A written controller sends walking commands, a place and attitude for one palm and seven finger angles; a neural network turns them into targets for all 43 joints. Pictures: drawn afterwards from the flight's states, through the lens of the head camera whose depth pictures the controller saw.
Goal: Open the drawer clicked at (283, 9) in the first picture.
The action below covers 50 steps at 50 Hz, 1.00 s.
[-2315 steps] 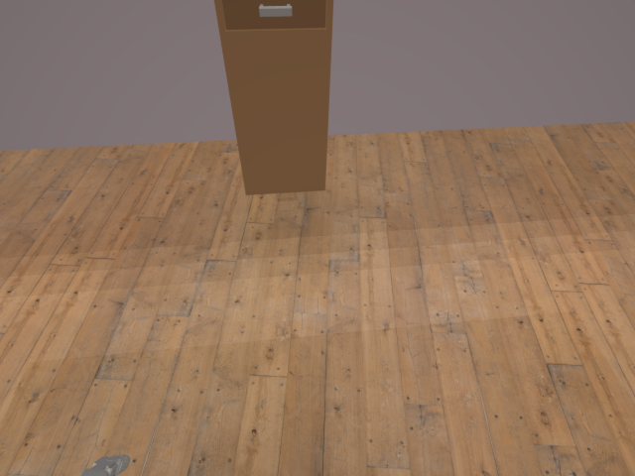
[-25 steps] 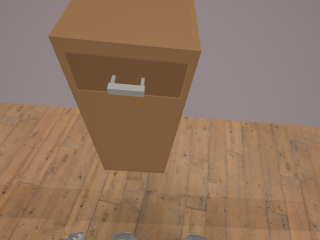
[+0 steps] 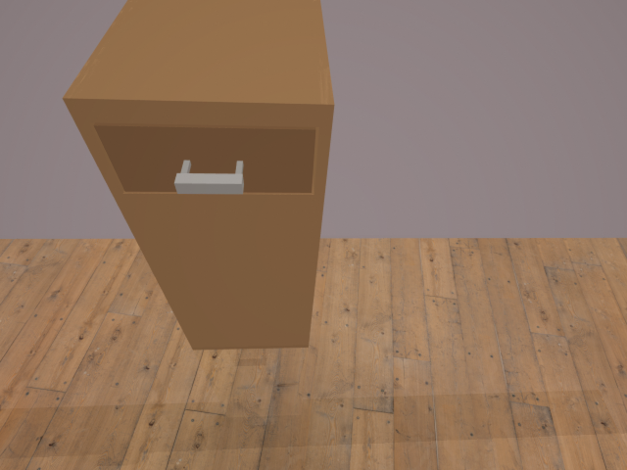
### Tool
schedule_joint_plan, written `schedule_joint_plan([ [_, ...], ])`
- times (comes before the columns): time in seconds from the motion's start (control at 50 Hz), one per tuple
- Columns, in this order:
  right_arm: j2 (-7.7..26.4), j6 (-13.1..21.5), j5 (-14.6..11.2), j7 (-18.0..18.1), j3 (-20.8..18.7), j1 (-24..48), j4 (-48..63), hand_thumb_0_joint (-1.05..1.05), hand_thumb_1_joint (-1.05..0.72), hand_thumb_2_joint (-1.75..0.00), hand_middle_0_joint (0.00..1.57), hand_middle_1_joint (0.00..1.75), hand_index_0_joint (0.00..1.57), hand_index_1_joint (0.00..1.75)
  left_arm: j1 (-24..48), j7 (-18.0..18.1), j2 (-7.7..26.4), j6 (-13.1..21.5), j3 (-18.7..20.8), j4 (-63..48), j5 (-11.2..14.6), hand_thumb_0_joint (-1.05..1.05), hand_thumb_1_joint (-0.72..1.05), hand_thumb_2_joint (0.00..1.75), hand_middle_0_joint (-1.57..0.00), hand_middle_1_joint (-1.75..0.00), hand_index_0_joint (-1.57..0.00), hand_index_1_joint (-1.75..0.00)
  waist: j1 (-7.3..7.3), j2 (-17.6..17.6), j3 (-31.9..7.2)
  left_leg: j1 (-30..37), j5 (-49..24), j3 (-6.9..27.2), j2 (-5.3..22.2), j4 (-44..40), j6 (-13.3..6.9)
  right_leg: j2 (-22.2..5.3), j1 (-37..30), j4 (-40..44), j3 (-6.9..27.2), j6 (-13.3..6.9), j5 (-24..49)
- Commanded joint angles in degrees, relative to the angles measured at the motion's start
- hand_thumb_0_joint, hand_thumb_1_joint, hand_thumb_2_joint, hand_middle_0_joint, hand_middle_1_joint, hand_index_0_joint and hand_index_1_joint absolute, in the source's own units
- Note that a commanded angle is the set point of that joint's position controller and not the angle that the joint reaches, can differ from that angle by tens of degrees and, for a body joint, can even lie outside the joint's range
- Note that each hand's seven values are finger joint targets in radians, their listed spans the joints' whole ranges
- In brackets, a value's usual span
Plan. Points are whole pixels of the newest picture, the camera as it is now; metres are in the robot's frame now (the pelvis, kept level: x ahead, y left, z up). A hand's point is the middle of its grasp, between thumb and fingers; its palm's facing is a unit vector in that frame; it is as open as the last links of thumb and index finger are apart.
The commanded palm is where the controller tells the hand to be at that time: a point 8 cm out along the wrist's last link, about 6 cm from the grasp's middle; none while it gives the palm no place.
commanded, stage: come to a stop and stand still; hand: left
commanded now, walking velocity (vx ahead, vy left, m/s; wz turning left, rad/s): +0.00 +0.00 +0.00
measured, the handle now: (211, 174) +0.53 +0.19 +0.04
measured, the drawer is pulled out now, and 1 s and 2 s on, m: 0.00 0.00 0.00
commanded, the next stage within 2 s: look again from close up in 1.02 s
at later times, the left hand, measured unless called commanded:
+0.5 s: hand out of the picture +0.00 +0.12 -0.18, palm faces +0.06 -0.98 -0.17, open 7.3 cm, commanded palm none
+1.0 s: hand out of the picture +0.05 +0.14 -0.18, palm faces +0.06 -0.98 -0.19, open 7.3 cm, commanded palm none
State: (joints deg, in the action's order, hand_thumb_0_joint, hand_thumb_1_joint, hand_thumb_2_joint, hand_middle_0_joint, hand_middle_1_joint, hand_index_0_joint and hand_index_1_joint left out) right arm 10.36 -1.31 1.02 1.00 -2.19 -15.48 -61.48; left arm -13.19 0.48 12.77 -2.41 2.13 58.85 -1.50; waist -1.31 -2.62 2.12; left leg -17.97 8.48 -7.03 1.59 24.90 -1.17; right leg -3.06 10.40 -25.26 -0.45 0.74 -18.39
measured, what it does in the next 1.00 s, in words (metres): shifts its weight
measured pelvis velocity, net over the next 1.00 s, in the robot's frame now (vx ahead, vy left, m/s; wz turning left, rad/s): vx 0.05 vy -0.04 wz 0.03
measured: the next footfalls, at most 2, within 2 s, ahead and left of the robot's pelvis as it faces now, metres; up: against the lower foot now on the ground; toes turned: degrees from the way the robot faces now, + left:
none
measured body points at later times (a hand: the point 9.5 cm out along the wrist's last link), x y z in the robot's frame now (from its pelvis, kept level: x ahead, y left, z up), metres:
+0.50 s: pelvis +0.02 -0.04 +0.00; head +0.05 -0.04 +0.45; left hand +0.00 +0.17 -0.16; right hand -0.01 -0.25 -0.16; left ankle +0.05 +0.11 -0.74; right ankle -0.03 -0.14 -0.74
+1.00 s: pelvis +0.05 -0.04 +0.00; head +0.07 -0.03 +0.45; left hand +0.05 +0.19 -0.16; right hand +0.08 -0.27 -0.15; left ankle +0.05 +0.11 -0.74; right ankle -0.03 -0.14 -0.74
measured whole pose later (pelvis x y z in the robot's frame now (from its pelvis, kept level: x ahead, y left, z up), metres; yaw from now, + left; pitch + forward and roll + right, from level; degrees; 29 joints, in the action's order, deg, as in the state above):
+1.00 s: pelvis +0.05 -0.04 +0.00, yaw +1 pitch +0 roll +1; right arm 8.8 -0.2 0.8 2.0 -0.4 -12.3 -63.6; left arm -16.2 2.4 9.1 0.6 1.1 63.2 -0.7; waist -0.1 -1.9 2.6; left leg -11.5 13.2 -3.4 3.3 25.4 2.2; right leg -0.4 1.9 -22.2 -2.6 -0.7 -19.9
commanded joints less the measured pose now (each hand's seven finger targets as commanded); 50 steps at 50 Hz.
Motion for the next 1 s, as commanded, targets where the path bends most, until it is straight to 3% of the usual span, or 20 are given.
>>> schedule_joint_plan([
  [0.0, 3.2, 0.3, -0.2, -0.6, -0.3, -1.7, 1.8, 0.0, -0.9, -0.9, 0.2, 0.3, 0.2, 0.3, -1.6, 1.0, 8.8, 1.6, 0.4, -0.8, 0.3, 0.0, 0.9, 0.9, -0.2, -0.3, -0.2, -0.3, -0.84, -4.1, 0.9, 5.7, 9.4, 4.5, 1.5, 1.1, 2.5, -11.8, 9.7, 15.2, 10.9, -5.6, -15.0],
  [0.02, 2.8, 0.4, 0.0, -0.9, -0.2, -3.4, 0.9, 0.0, -0.9, -0.9, 0.2, 0.3, 0.2, 0.3, -0.3, 0.9, 8.5, 1.6, 0.1, -1.0, 0.3, 0.0, 0.9, 0.9, -0.2, -0.3, -0.2, -0.3, -1.55, -1.7, 0.2, 8.4, 7.5, 4.4, 0.7, 1.8, 2.1, -10.6, 12.4, 13.8, 9.5, -5.1, -16.0],
  [0.04, 2.5, 0.3, 0.3, -0.7, -0.1, -3.4, -0.2, 0.0, -0.9, -0.9, 0.2, 0.3, 0.2, 0.3, -0.4, 1.1, 6.5, 2.3, -0.2, -0.4, 0.6, 0.0, 0.9, 0.9, -0.2, -0.3, -0.2, -0.3, -0.95, -7.3, 1.8, 7.6, 4.5, 4.9, 1.8, 2.2, 1.9, -7.3, 12.0, 13.1, 8.0, -4.3, -11.6],
  [0.06, 3.3, 0.4, 0.2, -0.5, 0.0, -3.8, -0.9, 0.0, -0.9, -0.9, 0.2, 0.3, 0.2, 0.3, -0.6, 1.2, 5.3, 2.5, -0.5, 0.4, 0.9, 0.0, 0.9, 0.9, -0.2, -0.3, -0.2, -0.3, -0.98, -6.7, 3.2, 7.7, 2.5, 5.5, 2.5, 1.3, 1.9, -6.8, 11.1, 12.3, 6.6, -3.9, -7.7],
  [0.1, 3.5, 0.7, 0.1, -0.1, 0.1, -5.0, -1.8, 0.0, -0.9, -0.9, 0.2, 0.3, 0.2, 0.3, -1.9, 1.4, 4.0, 2.8, -0.9, 1.1, 1.2, 0.0, 0.9, 0.9, -0.2, -0.3, -0.2, -0.3, -0.88, -3.4, 4.1, 8.6, -0.9, 6.7, 3.9, -1.2, 1.7, -5.1, 9.9, 10.6, 4.8, -2.9, -2.9],
  [0.16, 3.4, 0.6, 0.0, 0.0, 0.3, -5.2, -2.8, 0.0, -0.9, -0.9, 0.2, 0.3, 0.2, 0.3, -3.6, 1.6, 3.0, 2.5, -0.9, 1.9, 1.3, 0.0, 0.9, 0.9, -0.2, -0.3, -0.2, -0.3, -0.25, 0.3, 7.1, 6.9, 1.3, 7.0, 4.5, -2.8, 2.0, -4.2, 9.6, 10.7, 4.8, -2.6, -5.2],
  [0.2, 2.7, 0.7, 0.0, 0.2, 0.4, -5.6, -3.2, 0.0, -0.9, -0.9, 0.2, 0.3, 0.2, 0.3, -4.6, 1.6, 2.9, 2.6, -0.8, 2.3, 1.3, 0.0, 0.9, 0.9, -0.2, -0.3, -0.2, -0.3, 0.09, 3.2, 6.9, 6.5, 1.4, 7.1, 4.6, -3.6, 1.9, -3.7, 8.0, 9.9, 4.5, -2.5, -3.2],
  [0.3, 2.0, 0.8, -0.1, 0.5, 0.4, -6.1, -3.3, 0.0, -0.9, -0.9, 0.2, 0.3, 0.2, 0.3, -6.1, 1.8, 2.1, 2.8, -0.7, 2.7, 1.3, 0.0, 0.9, 0.9, -0.2, -0.3, -0.2, -0.3, 0.33, 0.6, 4.3, 7.2, 0.2, 6.7, 4.5, -2.9, 1.7, -3.6, 5.4, 9.9, 4.3, -2.7, -0.9],
  [0.38, 1.8, 1.0, -0.1, 0.7, 0.4, -6.1, -3.1, 0.0, -0.9, -0.9, 0.2, 0.3, 0.2, 0.3, -7.3, 1.9, 1.3, 3.1, -0.6, 3.0, 1.3, 0.0, 0.9, 0.9, -0.2, -0.3, -0.2, -0.3, 0.43, 1.4, 2.4, 8.5, -2.4, 6.7, 4.9, -2.1, 1.5, -3.4, 3.7, 8.9, 3.7, -2.8, 3.9],
  [0.46, 2.0, 1.4, -0.3, 1.0, 0.4, -5.4, -3.0, 0.0, -0.9, -0.9, 0.2, 0.3, 0.2, 0.3, -8.3, 2.0, 0.8, 3.4, -0.4, 3.4, 1.2, 0.0, 0.9, 0.9, -0.2, -0.3, -0.2, -0.3, 0.63, 1.5, 0.5, 9.5, -7.2, 6.6, 5.4, -1.2, 1.3, -3.5, 0.9, 6.8, 2.4, -2.6, 13.5],
  [0.62, 2.3, 1.4, -0.3, 1.4, 0.5, -3.7, -2.5, 0.0, -0.9, -0.9, 0.2, 0.3, 0.2, 0.3, -9.8, 2.2, 0.4, 3.5, -0.3, 4.0, 1.0, 0.0, 0.9, 0.9, -0.2, -0.3, -0.2, -0.3, 0.63, 1.6, 0.5, 11.1, -11.7, 6.0, 5.4, 0.1, 1.0, -3.6, -0.6, 5.5, 1.6, -2.2, 22.4],
  [0.74, 3.1, 1.4, -0.2, 1.5, 0.6, -2.2, -1.9, 0.0, -0.9, -0.9, 0.2, 0.3, 0.2, 0.3, -9.9, 2.2, 0.9, 3.5, -0.3, 4.1, 1.0, 0.0, 0.9, 0.9, -0.2, -0.3, -0.2, -0.3, 0.84, 2.9, 0.6, 11.5, -12.6, 5.8, 5.2, 0.1, 1.1, -3.8, -1.6, 5.7, 1.4, -2.1, 24.1],
  [0.86, 3.9, 1.5, -0.3, 1.5, 0.6, -1.4, -1.3, 0.0, -0.9, -0.9, 0.2, 0.3, 0.2, 0.3, -9.3, 2.2, 1.7, 3.5, -0.1, 3.7, 1.0, 0.0, 0.9, 0.9, -0.2, -0.3, -0.2, -0.3, 1.01, 1.7, -0.3, 12.2, -15.7, 5.7, 5.3, 0.4, 1.0, -3.9, -3.3, 5.4, 0.6, -1.8, 27.7],
  [0.98, 4.5, 1.6, -0.3, 1.5, 0.6, -1.0, -1.2, 0.0, -0.9, -0.9, 0.2, 0.3, 0.2, 0.3, -8.6, 2.2, 2.2, 3.5, -0.1, 3.2, 1.0, 0.0, 0.9, 0.9, -0.2, -0.3, -0.2, -0.3, 1.14, 2.2, -0.6, 12.8, -16.0, 5.9, 5.2, -0.2, 1.0, -3.8, -3.7, 5.7, 0.7, -1.8, 26.1],
])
